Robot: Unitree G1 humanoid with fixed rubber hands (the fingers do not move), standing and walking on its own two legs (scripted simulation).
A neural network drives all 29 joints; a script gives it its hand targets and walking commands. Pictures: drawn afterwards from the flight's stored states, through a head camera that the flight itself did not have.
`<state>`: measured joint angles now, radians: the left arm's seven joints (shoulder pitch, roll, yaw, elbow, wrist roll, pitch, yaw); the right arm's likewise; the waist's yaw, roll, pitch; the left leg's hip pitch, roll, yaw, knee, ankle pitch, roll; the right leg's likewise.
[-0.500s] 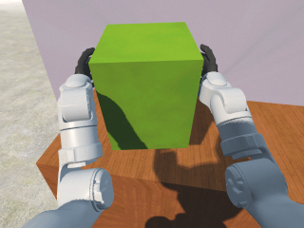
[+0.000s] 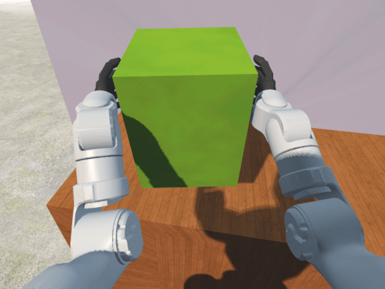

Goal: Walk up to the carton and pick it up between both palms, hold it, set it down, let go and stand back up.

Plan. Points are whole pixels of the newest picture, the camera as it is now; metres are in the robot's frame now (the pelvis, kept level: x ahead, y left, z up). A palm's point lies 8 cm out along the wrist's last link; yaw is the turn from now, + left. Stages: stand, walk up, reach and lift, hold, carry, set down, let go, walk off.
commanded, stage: hold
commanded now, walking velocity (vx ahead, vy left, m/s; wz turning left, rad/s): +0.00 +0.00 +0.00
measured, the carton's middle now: (187, 108) +0.39 +0.00 +0.24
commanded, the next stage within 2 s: none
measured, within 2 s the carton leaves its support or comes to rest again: neither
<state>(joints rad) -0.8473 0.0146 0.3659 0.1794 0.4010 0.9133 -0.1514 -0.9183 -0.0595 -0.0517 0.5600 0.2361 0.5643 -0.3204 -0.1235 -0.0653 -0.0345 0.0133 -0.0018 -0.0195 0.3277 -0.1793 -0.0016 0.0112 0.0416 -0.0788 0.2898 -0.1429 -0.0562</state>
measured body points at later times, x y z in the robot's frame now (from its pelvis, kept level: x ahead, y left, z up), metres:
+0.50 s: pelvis +0.00 +0.00 +0.00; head -0.08 +0.03 +0.44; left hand +0.38 +0.15 +0.27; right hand +0.37 -0.15 +0.28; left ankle +0.01 +0.12 -0.75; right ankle +0.03 -0.08 -0.75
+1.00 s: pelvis +0.00 +0.00 +0.00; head -0.08 +0.03 +0.44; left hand +0.38 +0.15 +0.27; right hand +0.37 -0.15 +0.28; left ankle +0.01 +0.12 -0.75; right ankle +0.03 -0.08 -0.75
